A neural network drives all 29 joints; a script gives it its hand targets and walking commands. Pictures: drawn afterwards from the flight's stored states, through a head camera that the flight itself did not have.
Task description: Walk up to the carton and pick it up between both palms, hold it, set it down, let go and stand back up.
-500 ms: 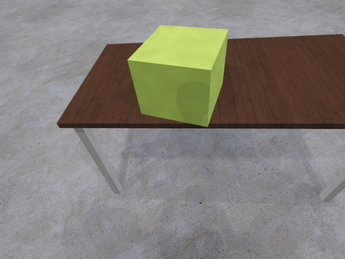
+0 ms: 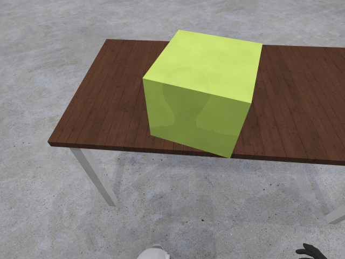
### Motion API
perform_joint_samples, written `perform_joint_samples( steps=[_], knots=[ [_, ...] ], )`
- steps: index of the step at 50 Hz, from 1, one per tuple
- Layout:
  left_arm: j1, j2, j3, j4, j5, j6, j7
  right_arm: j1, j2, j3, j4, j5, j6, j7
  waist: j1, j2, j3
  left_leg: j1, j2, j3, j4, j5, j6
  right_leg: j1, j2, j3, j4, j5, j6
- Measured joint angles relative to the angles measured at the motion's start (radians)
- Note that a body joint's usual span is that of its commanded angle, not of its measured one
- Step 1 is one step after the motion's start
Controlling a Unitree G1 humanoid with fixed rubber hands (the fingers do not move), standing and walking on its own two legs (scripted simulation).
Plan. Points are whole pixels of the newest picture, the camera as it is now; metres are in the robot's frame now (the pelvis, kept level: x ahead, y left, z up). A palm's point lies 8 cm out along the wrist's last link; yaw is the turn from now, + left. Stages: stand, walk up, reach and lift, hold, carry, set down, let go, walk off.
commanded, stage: walk up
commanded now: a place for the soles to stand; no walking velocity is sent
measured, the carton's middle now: (203, 91) +0.59 -0.05 +0.04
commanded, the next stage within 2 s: none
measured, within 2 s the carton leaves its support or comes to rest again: neither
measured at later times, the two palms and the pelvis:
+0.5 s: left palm (38, 253) +0.17 +0.34 -0.08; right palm (311, 247) +0.19 -0.28 -0.07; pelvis +0.11 +0.03 +0.02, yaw -1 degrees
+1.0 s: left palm (79, 205) +0.27 +0.27 -0.06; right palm (323, 230) +0.23 -0.34 -0.10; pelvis +0.16 -0.04 +0.01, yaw -3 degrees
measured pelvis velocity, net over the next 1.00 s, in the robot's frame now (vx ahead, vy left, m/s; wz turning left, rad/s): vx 0.16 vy -0.04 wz -0.05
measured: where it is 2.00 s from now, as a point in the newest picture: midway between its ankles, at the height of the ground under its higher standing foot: outside the picture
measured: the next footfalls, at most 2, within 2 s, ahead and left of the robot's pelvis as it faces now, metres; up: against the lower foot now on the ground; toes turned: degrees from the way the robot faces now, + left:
right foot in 0.70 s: +0.22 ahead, -0.10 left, +0.00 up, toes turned -8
left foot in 1.18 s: +0.22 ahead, +0.10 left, +0.00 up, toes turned -2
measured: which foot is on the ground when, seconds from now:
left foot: down 0.00-0.72, up 0.74-1.00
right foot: up 0.00-0.68, down 0.70-1.00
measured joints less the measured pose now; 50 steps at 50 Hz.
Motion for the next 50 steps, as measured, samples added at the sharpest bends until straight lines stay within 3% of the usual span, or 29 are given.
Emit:
perform_joint_samples(
  steps=[3,6,14,26,31,34,36,41,45,50],
  knots=[
    [-0.039,0.000,-0.017,0.000,0.000,0.003,-0.009,0.016,0.000,0.000,0.001,0.000,-0.006,-0.002,0.000,-0.001,0.028,0.055,-0.016,-0.001,0.002,-0.062,0.036,-0.096,0.011,0.008,0.289,0.016,-0.015],
    [-0.044,0.001,-0.017,0.000,0.000,0.015,-0.020,0.038,0.000,0.000,0.000,0.008,-0.004,-0.007,0.001,-0.002,0.027,0.120,-0.014,0.004,-0.038,-0.074,0.042,-0.167,0.014,0.009,0.389,0.037,-0.029],
    [-0.045,0.001,-0.017,0.000,0.000,0.045,-0.046,0.087,0.001,0.000,0.000,0.010,-0.027,-0.014,0.002,-0.003,0.044,0.225,-0.030,0.005,-0.108,-0.096,0.053,-0.226,0.014,0.011,0.213,0.117,-0.032],
    [-0.059,0.001,-0.016,-0.001,0.000,0.059,-0.045,0.110,0.001,0.000,0.001,0.011,-0.033,-0.039,0.002,-0.003,0.038,0.298,-0.053,0.028,-0.129,-0.165,0.064,-0.227,0.014,0.011,0.124,0.155,-0.032],
    [-0.100,0.001,-0.016,-0.001,0.000,0.059,-0.033,0.126,0.001,0.000,0.001,0.012,-0.032,-0.051,0.002,-0.004,0.034,0.324,-0.054,0.038,-0.129,-0.199,0.052,-0.227,0.014,0.011,0.091,0.155,-0.034],
    [-0.130,0.001,-0.016,-0.001,0.000,0.058,-0.029,0.137,0.001,0.000,0.001,0.012,-0.026,-0.054,0.002,-0.004,0.018,0.326,-0.054,0.044,-0.123,-0.219,0.036,-0.226,0.013,0.012,-0.005,0.154,-0.041],
    [-0.144,0.001,-0.017,-0.001,0.000,0.045,-0.021,0.134,0.001,0.000,0.002,0.014,-0.017,-0.054,0.002,-0.001,0.014,0.310,-0.049,0.048,-0.076,-0.239,0.030,-0.210,0.017,0.010,-0.099,0.223,-0.058],
    [-0.148,0.001,-0.027,-0.001,0.000,0.030,-0.005,0.098,0.007,0.000,0.001,0.032,0.007,-0.059,0.002,0.004,0.018,0.191,-0.050,-0.030,0.174,-0.289,0.030,-0.193,0.035,0.008,-0.075,0.178,-0.087],
    [-0.148,0.001,-0.036,-0.001,0.000,0.030,0.000,0.080,0.007,0.000,0.001,0.034,0.007,-0.060,0.002,0.004,0.019,0.144,-0.036,-0.081,0.178,-0.292,0.030,-0.190,0.037,0.008,-0.079,0.177,-0.095],
    [-0.151,0.001,-0.036,0.000,0.000,0.039,0.000,0.079,0.007,0.000,0.003,0.034,0.013,-0.072,0.002,0.005,0.033,0.138,0.002,-0.085,0.177,-0.292,0.028,-0.190,0.045,0.007,-0.054,0.169,-0.100]
  ],
)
